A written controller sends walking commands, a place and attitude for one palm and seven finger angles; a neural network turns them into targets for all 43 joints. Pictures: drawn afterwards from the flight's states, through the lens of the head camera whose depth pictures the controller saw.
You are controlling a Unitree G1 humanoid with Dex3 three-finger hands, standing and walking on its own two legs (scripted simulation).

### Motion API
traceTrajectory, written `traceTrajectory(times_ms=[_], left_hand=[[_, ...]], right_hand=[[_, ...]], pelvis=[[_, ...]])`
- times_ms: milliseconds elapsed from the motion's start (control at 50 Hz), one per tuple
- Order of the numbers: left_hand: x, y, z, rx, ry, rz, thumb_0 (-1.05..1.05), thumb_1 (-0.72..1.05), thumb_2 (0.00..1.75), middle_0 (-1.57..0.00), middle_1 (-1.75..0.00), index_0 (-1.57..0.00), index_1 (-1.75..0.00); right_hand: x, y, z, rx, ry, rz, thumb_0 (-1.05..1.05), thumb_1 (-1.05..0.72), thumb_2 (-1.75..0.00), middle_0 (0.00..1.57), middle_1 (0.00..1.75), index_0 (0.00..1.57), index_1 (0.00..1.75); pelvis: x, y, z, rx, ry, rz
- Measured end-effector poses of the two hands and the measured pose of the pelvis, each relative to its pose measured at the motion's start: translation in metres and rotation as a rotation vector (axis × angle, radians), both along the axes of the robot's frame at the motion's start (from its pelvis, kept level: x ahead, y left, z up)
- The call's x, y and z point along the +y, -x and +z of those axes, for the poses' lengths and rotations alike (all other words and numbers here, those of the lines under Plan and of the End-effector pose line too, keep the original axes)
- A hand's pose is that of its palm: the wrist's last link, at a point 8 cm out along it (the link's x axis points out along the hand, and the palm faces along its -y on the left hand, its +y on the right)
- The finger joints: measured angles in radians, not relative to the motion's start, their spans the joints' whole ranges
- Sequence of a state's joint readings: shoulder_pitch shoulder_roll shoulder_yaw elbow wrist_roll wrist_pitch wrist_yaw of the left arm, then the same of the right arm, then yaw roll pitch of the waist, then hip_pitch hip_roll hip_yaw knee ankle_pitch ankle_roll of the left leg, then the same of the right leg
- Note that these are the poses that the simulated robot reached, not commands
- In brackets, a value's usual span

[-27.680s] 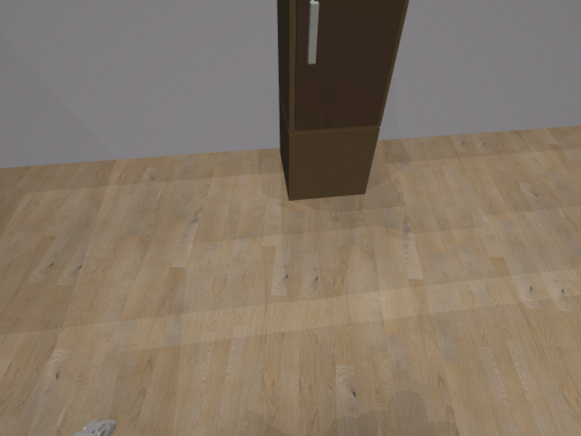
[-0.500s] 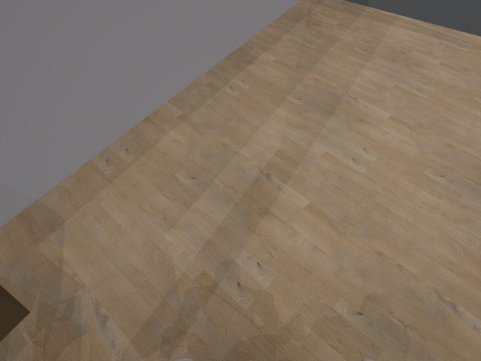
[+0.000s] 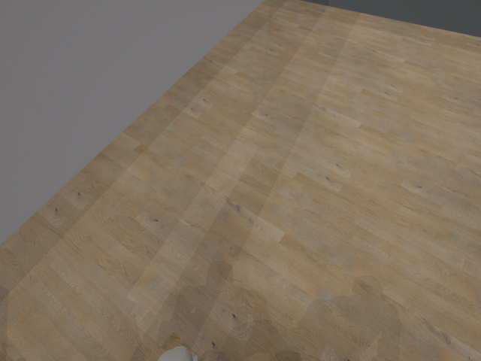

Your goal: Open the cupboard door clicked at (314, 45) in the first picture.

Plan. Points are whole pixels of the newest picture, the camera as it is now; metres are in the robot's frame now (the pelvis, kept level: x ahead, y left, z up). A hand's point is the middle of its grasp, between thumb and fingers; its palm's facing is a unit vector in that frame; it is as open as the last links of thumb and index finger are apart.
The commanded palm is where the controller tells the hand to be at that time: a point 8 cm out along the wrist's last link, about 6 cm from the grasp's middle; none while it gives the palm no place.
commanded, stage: walk to a spot facing it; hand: left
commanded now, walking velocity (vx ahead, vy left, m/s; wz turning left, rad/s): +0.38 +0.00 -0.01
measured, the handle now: out of the picture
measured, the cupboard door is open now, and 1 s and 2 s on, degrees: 50 50 50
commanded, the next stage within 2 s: turn to face it in 0.44 s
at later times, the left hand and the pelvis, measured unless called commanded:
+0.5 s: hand (177, 268) +0.33 +0.15 -0.17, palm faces +0.02 -0.98 -0.20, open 7.4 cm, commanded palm none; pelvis +0.24 -0.03 -0.02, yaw +0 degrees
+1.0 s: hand (177, 230) +0.43 +0.17 -0.17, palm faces +0.27 -0.94 -0.22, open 7.4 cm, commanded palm none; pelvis +0.38 -0.05 -0.01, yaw +13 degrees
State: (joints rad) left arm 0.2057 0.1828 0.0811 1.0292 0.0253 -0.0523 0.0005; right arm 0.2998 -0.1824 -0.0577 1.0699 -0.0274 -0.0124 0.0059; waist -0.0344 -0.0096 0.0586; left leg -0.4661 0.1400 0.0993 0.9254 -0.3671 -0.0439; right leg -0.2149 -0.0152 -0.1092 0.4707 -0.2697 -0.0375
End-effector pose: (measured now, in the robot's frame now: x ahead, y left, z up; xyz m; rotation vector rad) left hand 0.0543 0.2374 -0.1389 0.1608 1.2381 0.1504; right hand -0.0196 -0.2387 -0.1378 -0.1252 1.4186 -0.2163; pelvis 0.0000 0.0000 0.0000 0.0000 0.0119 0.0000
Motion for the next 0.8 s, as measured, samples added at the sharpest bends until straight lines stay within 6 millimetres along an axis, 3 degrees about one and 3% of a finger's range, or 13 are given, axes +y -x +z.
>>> traceTrajectory(times_ms=[120, 180, 240, 360, 440, 480, 540, 660, 760, 800], left_hand=[[0.01, -0.004, -0.014, 0.139, 0.034, 0.04, 0.0, 0.93, 0.9, -0.2, -0.3, -0.2, -0.29], [0.016, -0.019, -0.025, 0.194, 0.037, 0.03, 0.01, 0.92, 0.9, -0.2, -0.3, -0.2, -0.29], [0.016, -0.056, -0.021, 0.182, 0.03, 0.016, 0.01, 0.91, 0.9, -0.2, -0.3, -0.2, -0.29], [-0.005, -0.168, 0.003, 0.014, 0.032, -0.018, 0.01, 0.91, 0.9, -0.2, -0.3, -0.2, -0.29], [-0.025, -0.236, 0.001, -0.084, 0.008, -0.05, 0.01, 0.91, 0.9, -0.2, -0.3, -0.2, -0.29], [-0.033, -0.258, -0.001, -0.11, -0.003, -0.035, 0.01, 0.91, 0.9, -0.2, -0.3, -0.2, -0.29], [-0.044, -0.27, 0.002, -0.087, -0.001, -0.004, 0.01, 0.91, 0.9, -0.2, -0.3, -0.2, -0.29], [-0.044, -0.27, 0.002, 0.029, -0.001, 0.066, 0.0, 0.94, 0.9, -0.2, -0.3, -0.2, -0.29], [-0.041, -0.266, -0.019, 0.125, 0.039, 0.139, 0.0, 0.92, 0.9, -0.2, -0.3, -0.2, -0.29], [-0.036, -0.269, -0.03, 0.154, 0.044, 0.159, 0.01, 0.92, 0.9, -0.2, -0.3, -0.2, -0.29]], right_hand=[[0.013, -0.132, 0.005, -0.207, 0.008, 0.073, 0.0, -0.91, -0.9, 0.2, 0.3, 0.19, 0.3], [0.019, -0.177, -0.001, -0.287, 0.027, 0.08, 0.0, -0.91, -0.9, 0.2, 0.3, 0.19, 0.3], [0.023, -0.193, 0.001, -0.279, 0.017, 0.068, 0.0, -0.91, -0.9, 0.2, 0.3, 0.19, 0.3], [0.005, -0.191, -0.002, -0.109, -0.006, 0.038, -0.01, -0.94, -0.9, 0.2, 0.3, 0.2, 0.3], [-0.015, -0.193, -0.018, 0.0, -0.035, 0.001, 0.0, -0.93, -0.9, 0.2, 0.3, 0.2, 0.3], [-0.025, -0.202, -0.025, 0.051, -0.042, 0.0, 0.0, -0.92, -0.9, 0.2, 0.3, 0.2, 0.3], [-0.036, -0.238, -0.019, 0.061, -0.031, 0.013, 0.0, -0.92, -0.9, 0.2, 0.3, 0.2, 0.3], [-0.037, -0.347, 0.002, -0.066, -0.017, 0.081, 0.0, -0.92, -0.9, 0.2, 0.3, 0.19, 0.3], [-0.021, -0.439, -0.001, -0.172, -0.006, 0.191, 0.0, -0.91, -0.9, 0.2, 0.3, 0.19, 0.3], [-0.017, -0.467, -0.006, -0.219, 0.01, 0.217, 0.0, -0.91, -0.9, 0.2, 0.3, 0.19, 0.3]], pelvis=[[0.011, -0.062, -0.005, -0.009, 0.017, -0.017], [0.017, -0.092, -0.016, -0.015, 0.015, -0.044], [0.014, -0.117, -0.012, -0.009, -0.003, -0.042], [-0.001, -0.168, 0.001, 0.0, -0.008, -0.033], [-0.024, -0.209, -0.011, -0.011, -0.032, -0.023], [-0.033, -0.227, -0.017, -0.016, -0.027, -0.011], [-0.038, -0.253, -0.01, -0.015, -0.009, 0.013], [-0.043, -0.303, 0.004, 0.005, -0.011, 0.059], [-0.031, -0.341, -0.009, -0.013, 0.013, 0.094], [-0.027, -0.352, -0.019, -0.012, 0.021, 0.107]])
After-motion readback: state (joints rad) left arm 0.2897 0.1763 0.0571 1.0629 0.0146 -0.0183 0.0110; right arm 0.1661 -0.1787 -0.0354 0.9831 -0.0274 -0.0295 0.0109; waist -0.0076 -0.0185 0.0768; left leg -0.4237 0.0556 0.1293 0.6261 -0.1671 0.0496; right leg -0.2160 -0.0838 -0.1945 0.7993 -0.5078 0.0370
